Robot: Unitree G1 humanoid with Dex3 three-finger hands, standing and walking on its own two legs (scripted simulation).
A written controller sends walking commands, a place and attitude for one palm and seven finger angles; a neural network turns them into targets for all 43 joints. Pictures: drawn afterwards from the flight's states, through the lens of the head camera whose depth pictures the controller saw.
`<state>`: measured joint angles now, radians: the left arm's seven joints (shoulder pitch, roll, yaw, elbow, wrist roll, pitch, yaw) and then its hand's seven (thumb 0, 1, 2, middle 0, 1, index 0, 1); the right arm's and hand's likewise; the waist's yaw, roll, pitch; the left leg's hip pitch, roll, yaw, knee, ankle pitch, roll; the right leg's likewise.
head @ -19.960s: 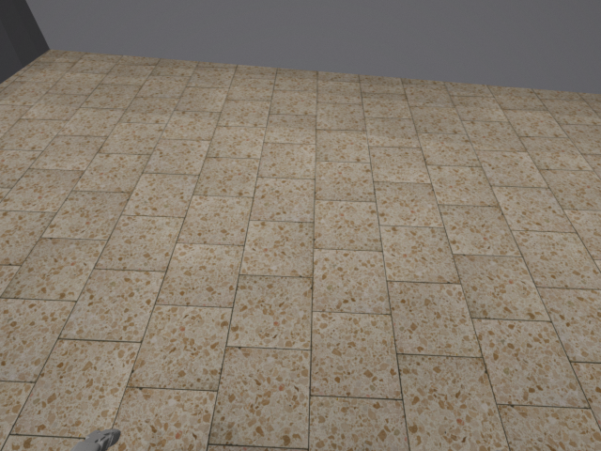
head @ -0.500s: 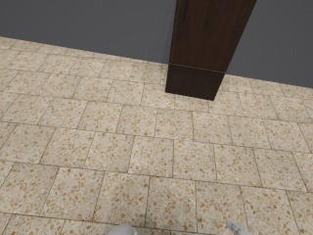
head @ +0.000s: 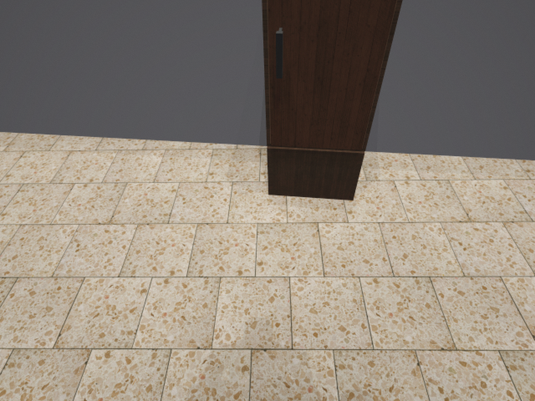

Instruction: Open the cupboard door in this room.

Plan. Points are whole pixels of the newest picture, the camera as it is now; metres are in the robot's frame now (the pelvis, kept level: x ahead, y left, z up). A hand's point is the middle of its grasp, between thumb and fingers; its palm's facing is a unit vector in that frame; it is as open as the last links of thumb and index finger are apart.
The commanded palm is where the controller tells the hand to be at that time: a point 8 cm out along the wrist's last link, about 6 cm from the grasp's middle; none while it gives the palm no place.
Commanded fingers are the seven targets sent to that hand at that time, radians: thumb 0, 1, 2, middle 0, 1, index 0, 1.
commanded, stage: stand and wait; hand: left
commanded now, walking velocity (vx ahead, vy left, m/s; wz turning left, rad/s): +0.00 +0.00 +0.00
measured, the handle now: (280, 53) +1.20 +0.00 +0.00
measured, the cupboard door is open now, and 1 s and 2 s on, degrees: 0 0 0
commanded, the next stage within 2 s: look at it before walking up in 0.34 s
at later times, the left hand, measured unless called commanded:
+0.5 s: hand out of the picture -0.02 +0.13 -0.17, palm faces +0.06 -0.99 -0.15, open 7.3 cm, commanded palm none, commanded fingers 0.00 0.90 0.90 -0.20 -0.30 -0.20 -0.30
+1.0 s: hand out of the picture -0.01 +0.17 -0.17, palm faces +0.04 -0.98 -0.18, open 7.3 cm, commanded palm none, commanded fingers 0.00 0.90 0.90 -0.20 -0.30 -0.20 -0.30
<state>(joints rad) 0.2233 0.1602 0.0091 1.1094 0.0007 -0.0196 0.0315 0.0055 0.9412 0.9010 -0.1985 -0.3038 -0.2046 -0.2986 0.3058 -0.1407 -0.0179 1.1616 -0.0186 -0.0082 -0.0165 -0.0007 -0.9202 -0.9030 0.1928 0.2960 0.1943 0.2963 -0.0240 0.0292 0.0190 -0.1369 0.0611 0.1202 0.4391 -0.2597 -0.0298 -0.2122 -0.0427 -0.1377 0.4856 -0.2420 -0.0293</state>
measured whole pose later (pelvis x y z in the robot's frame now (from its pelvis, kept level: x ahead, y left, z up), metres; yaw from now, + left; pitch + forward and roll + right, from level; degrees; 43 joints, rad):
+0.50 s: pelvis +0.00 -0.01 +0.00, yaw +0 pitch -2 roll +0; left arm 0.32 0.09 -0.01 1.16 0.00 -0.01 0.04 0.01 0.91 0.90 -0.20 -0.30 -0.20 -0.30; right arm 0.29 -0.12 -0.02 1.16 -0.02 -0.01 -0.03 0.01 -0.92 -0.90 0.19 0.30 0.20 0.30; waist 0.01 0.01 0.03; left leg -0.10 0.08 0.11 0.39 -0.24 -0.05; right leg -0.16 -0.01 -0.15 0.41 -0.22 -0.05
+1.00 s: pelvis +0.00 +0.01 +0.00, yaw +0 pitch -2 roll +0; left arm 0.30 0.12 0.00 1.13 0.01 -0.01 0.04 0.01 0.91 0.90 -0.20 -0.30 -0.20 -0.30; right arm 0.34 -0.10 -0.01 1.17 -0.01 -0.01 -0.03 0.00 -0.91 -0.90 0.19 0.30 0.20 0.30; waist -0.01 0.01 0.04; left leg -0.13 0.06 0.12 0.40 -0.24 -0.02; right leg -0.19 -0.04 -0.14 0.42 -0.20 -0.02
